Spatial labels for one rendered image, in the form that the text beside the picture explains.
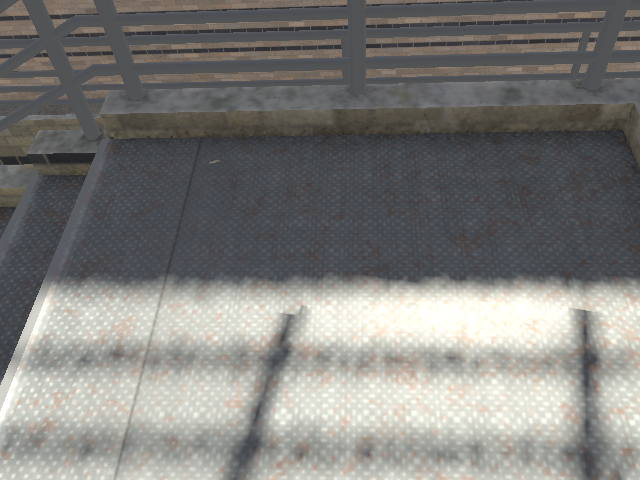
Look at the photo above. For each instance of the stairs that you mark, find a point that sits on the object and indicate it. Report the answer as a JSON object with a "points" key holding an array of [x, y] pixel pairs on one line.
{"points": [[29, 251]]}

